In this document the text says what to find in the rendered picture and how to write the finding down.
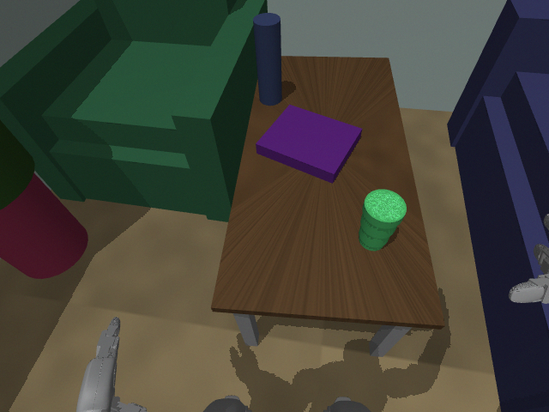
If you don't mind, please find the sofa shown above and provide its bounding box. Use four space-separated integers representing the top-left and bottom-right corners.
447 0 549 412

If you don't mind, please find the coffee table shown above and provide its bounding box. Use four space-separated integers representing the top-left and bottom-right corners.
211 56 445 357

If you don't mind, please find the left robot hand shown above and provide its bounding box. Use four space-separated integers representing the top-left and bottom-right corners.
76 317 147 412

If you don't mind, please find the right robot hand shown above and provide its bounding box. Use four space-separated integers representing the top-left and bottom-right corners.
509 214 549 304

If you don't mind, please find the potted plant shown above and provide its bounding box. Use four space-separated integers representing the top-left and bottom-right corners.
0 120 88 279

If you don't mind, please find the armchair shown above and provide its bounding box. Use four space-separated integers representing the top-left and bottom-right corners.
0 0 268 222

